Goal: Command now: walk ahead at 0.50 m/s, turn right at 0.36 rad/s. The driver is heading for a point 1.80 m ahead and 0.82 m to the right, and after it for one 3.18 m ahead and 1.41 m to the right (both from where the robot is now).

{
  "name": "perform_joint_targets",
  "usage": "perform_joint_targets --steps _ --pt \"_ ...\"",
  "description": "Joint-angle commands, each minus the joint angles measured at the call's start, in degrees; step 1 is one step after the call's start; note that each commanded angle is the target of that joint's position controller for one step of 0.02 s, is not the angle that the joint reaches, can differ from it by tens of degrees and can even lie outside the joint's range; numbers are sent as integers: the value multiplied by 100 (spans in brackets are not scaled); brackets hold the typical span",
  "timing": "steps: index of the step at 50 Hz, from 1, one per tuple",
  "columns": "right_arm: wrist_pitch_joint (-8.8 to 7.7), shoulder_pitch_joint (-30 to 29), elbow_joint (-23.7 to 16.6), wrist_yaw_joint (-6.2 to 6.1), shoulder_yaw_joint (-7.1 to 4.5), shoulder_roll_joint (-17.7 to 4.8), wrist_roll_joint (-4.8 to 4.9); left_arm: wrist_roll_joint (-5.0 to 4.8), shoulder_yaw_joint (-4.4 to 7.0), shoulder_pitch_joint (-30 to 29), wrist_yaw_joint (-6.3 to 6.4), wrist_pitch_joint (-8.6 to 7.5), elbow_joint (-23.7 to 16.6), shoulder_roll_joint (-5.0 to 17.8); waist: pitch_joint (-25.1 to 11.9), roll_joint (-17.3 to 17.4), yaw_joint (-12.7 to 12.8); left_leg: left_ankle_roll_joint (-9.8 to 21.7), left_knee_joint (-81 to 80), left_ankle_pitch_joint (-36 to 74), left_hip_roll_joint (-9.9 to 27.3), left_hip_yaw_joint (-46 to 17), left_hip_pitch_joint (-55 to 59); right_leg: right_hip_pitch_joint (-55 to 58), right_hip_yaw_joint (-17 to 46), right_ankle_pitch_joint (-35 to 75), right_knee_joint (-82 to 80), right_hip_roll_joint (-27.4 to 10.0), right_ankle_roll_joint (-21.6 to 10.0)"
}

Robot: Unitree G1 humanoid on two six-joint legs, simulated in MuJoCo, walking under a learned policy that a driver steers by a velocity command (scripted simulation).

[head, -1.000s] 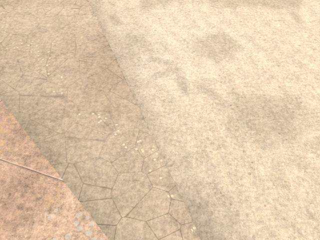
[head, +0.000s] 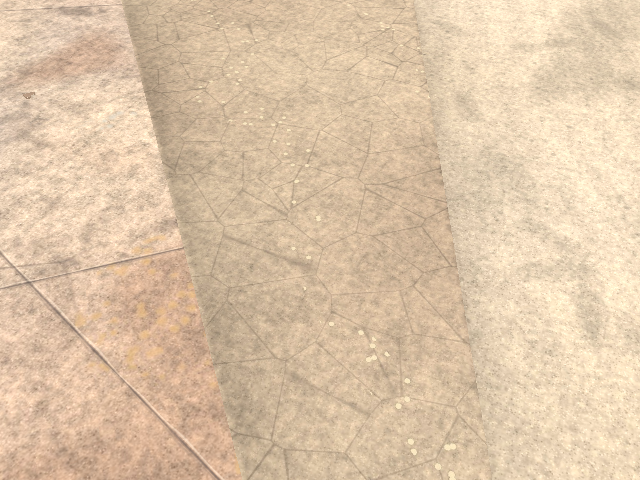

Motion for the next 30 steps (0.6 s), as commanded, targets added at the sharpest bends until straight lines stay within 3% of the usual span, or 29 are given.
perform_joint_targets --steps 1,4,5,6,8,9,10,12,14,15,16,17,18,19,20,21,22,23,24,25,26,27,28,29,30 --pt "-129 -121 -223 -87 136 -27 -122 3 44 -174 -60 -88 -162 187 271 641 178 547 -1955 2224 1385 -1396 197 -36 15 551 -805 -184 122" --pt "-106 499 72 -51 182 -103 -131 -3 -39 -646 -70 28 -248 1 610 588 5 733 -2039 2470 1613 -1337 907 -275 -174 812 -1635 -317 99" --pt "-54 189 -63 -347 -96 -559 656 -658 38 -1034 35 370 -622 78 970 227 35 491 -1926 2954 1505 -1265 191 175 -46 1202 -1521 61 116" --pt "-19 78 -98 -470 -99 -675 701 -657 13 -984 62 537 -685 28 931 301 130 382 -1836 3105 1505 -1016 340 242 -120 1180 -1631 96 147" --pt "62 127 -177 -569 -168 -586 598 -501 28 -1142 45 722 -879 -9 954 384 -8 280 -1580 2995 1557 -739 795 206 -344 1046 -2063 12 216" --pt "103 218 -232 -596 -195 -507 594 -488 24 -1392 -4 772 -1007 -42 1014 370 -151 229 -1422 2757 1585 -675 1021 165 -483 968 -2390 -40 257" --pt "138 341 -245 -620 -223 -458 595 -510 10 -1547 -66 803 -1079 -140 1026 384 -289 220 -1201 2443 1655 -687 1309 87 -517 913 -2654 -119 290" --pt "224 420 -346 -664 -337 -576 585 -566 -1 -1825 -169 834 -1205 -190 1118 374 -500 164 -833 2699 1770 -656 1754 70 -738 553 -3226 -174 328" --pt "314 350 -451 -654 -483 -862 571 -557 68 -1652 -204 845 -1173 -76 994 425 -463 79 -223 4203 1774 -452 1705 929 -1243 -162 -3676 30 209" --pt "321 440 -438 -618 -531 -940 564 -545 145 -1288 -183 834 -1050 47 736 403 -347 45 455 4798 1760 -357 1672 1582 -1482 -328 -3749 196 98" --pt "262 259 -386 -572 -572 -968 597 -575 282 -422 -99 819 -774 263 365 615 93 -25 1510 4978 1760 -377 1233 2762 -1418 101 -4058 167 -151" --pt "142 -71 -404 -487 -530 -830 649 -488 495 677 37 753 -386 690 49 163 797 -326 3512 4561 1130 80 596 4185 -1571 1564 -4897 298 -588" --pt "-66 123 -479 -391 -442 -281 423 -349 569 1282 148 695 -111 1240 -162 -1376 863 -787 6592 -1448 207 59 -2596 6851 -404 4668 -3416 -586 -1362" --pt "-342 533 -783 -224 -270 -455 599 -266 527 1787 156 569 -144 1441 -2223 -1159 1019 -783 7549 -1769 242 -1293 -3688 8749 1394 4618 -2465 -1705 -2648" --pt "-465 -272 -1241 -163 -283 -697 802 -165 484 2268 253 604 -189 1171 -2869 -600 1449 -864 7321 -1174 177 -1669 -4174 8731 2338 1881 -3586 -1975 -2848" --pt "-441 -756 -1546 -216 -238 -586 831 -263 452 1817 334 658 -113 1050 -2284 69 1091 -836 6720 -485 391 -1616 -4574 8088 2585 -93 -4274 -1918 -2427" --pt "-359 -1131 -1622 -358 -214 -494 697 -366 339 1048 405 702 -233 686 -1635 585 799 -876 6616 -90 519 -1419 -4632 7028 2548 -715 -4513 -1850 -2123" --pt "-263 -1090 -1638 -421 -235 -450 556 -405 240 525 436 709 -347 509 -1160 684 440 -891 6460 80 578 -1443 -4362 5871 2494 -819 -4619 -1833 -2069" --pt "-183 -922 -1642 -404 -241 -385 485 -359 196 260 398 686 -356 427 -646 611 138 -832 6434 136 667 -1578 -4143 4695 2459 -1102 -4652 -1786 -2045" --pt "-108 -998 -1719 -393 -240 -342 493 -390 155 86 354 640 -324 357 25 561 -115 -760 5865 4 810 -1640 -3975 3487 2032 -1440 -4674 -1515 -1826" --pt "-96 -1275 -1881 -365 -197 -197 515 -377 93 80 353 580 -255 170 487 367 -174 -665 5593 259 885 -1786 -4079 2720 1746 -1627 -4642 -1224 -1570" --pt "-128 -1468 -2021 -361 -154 -139 502 -333 159 124 378 536 -260 386 672 310 -220 -605 4895 800 928 -1624 -4105 2376 1506 -1891 -4788 -882 -1410" --pt "-176 -1737 -2255 -347 -149 -238 397 -367 196 -97 478 509 -370 559 816 245 -291 -609 3660 1578 940 -1603 -3471 1688 1231 -1837 -4999 -549 -1192" --pt "-248 -1940 -2259 -309 -229 -537 293 -335 217 -195 534 481 -515 560 770 365 -190 -644 1977 2962 776 -1277 -2359 1094 617 -1885 -5074 -52 -1039" --pt "-261 -2172 -2256 -303 -240 -519 177 -356 251 -84 577 436 -556 617 497 338 24 -751 689 4220 536 -1040 -567 220 144 -1703 -5139 237 -859"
